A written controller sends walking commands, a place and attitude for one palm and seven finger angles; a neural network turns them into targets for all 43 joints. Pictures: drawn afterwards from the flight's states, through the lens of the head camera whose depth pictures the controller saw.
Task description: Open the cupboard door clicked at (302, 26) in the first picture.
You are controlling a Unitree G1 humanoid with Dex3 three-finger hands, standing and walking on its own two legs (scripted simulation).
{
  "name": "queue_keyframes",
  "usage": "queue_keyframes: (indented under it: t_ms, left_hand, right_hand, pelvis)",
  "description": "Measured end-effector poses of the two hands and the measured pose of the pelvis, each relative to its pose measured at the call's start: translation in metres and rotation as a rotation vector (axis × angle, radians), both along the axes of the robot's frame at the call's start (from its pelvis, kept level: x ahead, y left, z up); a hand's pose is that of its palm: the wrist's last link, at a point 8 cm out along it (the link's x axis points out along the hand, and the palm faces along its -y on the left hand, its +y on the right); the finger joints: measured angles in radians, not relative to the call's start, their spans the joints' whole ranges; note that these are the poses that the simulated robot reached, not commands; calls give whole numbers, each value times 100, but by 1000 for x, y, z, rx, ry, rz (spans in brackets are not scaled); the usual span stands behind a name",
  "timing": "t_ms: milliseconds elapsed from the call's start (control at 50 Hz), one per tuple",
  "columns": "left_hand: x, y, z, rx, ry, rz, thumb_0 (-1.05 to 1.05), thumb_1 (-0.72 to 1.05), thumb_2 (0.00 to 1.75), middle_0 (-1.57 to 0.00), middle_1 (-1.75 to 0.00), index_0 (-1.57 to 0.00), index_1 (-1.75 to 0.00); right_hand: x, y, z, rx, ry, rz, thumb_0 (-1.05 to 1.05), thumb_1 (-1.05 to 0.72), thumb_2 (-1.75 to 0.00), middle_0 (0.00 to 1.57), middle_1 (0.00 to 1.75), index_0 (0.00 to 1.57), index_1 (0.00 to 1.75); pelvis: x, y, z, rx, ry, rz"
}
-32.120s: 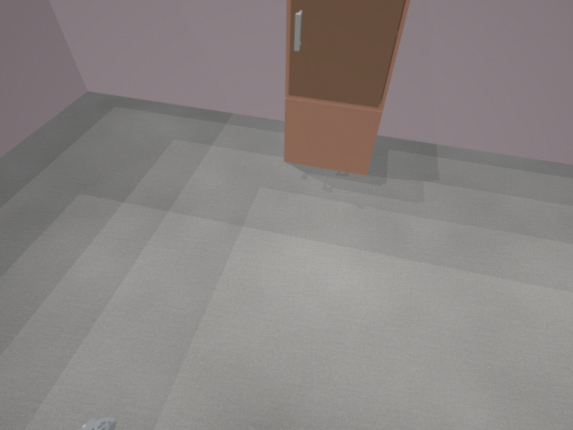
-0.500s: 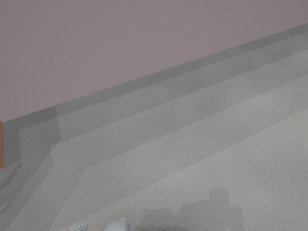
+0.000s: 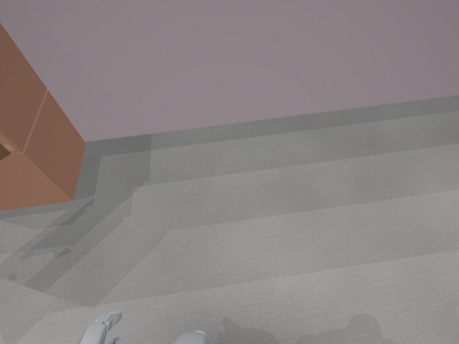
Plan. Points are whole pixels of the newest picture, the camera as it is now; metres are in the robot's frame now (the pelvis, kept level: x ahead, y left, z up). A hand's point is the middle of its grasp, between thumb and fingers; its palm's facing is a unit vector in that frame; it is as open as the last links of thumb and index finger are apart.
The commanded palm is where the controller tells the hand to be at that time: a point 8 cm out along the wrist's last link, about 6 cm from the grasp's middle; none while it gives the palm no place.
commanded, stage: turn to face it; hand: left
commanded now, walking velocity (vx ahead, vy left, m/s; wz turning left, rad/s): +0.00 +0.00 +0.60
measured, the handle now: out of the picture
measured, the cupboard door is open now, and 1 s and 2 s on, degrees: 43 43 43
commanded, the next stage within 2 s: take the last steps up to it in 1.46 s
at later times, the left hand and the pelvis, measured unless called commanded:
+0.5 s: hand out of the picture +0.02 +0.24 -0.17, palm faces +0.35 -0.90 -0.25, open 7.3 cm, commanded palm none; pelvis +0.02 +0.01 +0.01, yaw +18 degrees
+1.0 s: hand out of the picture +0.02 +0.16 -0.15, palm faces +0.58 -0.78 -0.22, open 7.4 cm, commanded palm none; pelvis +0.06 -0.04 +0.01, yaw +37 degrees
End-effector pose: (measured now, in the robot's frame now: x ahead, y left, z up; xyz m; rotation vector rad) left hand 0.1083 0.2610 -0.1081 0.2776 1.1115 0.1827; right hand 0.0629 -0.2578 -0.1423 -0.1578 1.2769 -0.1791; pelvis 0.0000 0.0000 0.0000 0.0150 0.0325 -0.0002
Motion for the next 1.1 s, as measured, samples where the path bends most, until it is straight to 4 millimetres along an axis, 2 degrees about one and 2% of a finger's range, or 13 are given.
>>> queue_keyframes:
  t_ms: [100,200,280,340,400,480,620,740,780,860,980,1100]
  left_hand:
    - [-25,-22,4,-27,35,65,0,91,90,-20,-30,-20,-30]
    - [-54,-34,-4,-79,78,150,0,91,90,-20,-30,-20,-30]
    - [-83,-26,-17,-104,110,239,0,91,90,-20,-30,-21,-30]
    - [-106,-13,-33,-119,142,303,0,91,90,-20,-30,-21,-30]
    - [-121,1,-40,-112,185,353,0,91,90,-20,-30,-21,-30]
    - [-118,15,-30,-95,160,399,1,91,90,-20,-30,-20,-30]
    - [-89,18,-7,-62,44,429,1,91,90,-20,-30,-20,-30]
    - [-66,-1,-1,-18,-39,449,0,91,90,-20,-30,-20,-30]
    - [-68,-12,1,-7,-47,462,0,91,90,-20,-30,-20,-30]
    - [-83,-36,5,-28,-18,518,0,91,90,-20,-30,-20,-30]
    - [-116,-64,-6,-98,33,627,0,91,90,-20,-30,-20,-30]
    - [-171,-72,-33,-159,92,764,0,90,90,-20,-30,-21,-30]
  right_hand:
    - [25,-12,8,4,7,55,1,-90,-89,20,30,20,30]
    - [60,-5,19,2,-8,145,1,-90,-89,20,30,20,30]
    - [97,15,23,-13,-43,242,1,-91,-89,20,30,20,30]
    - [126,34,24,-31,-104,313,1,-90,-89,20,30,20,30]
    - [142,49,28,-43,-152,363,1,-90,-89,20,30,20,30]
    - [143,56,35,-57,-139,403,0,-90,-89,20,30,20,30]
    - [136,49,31,-40,-52,444,0,-90,-89,20,30,20,30]
    - [145,25,9,-13,2,458,1,-90,-89,20,30,20,30]
    - [154,18,3,-10,12,469,1,-90,-89,20,30,20,30]
    - [174,17,7,-10,18,511,1,-90,-89,20,30,20,30]
    - [207,43,21,-11,0,621,1,-90,-89,20,30,20,30]
    - [241,99,25,-28,-85,769,1,-90,-89,20,30,20,30]
  pelvis:
    - [5,-10,10,17,-14,71]
    - [11,-14,14,30,-12,141]
    - [15,-9,10,20,-12,196]
    - [19,1,-1,3,-11,235]
    - [19,6,-5,2,-14,266]
    - [22,7,4,-15,-14,308]
    - [32,-4,13,-31,-12,382]
    - [48,-29,3,-10,-2,459]
    - [51,-35,1,-8,-11,486]
    - [56,-39,7,11,-24,544]
    - [62,-39,13,26,-17,635]
    - [59,-24,0,1,-17,712]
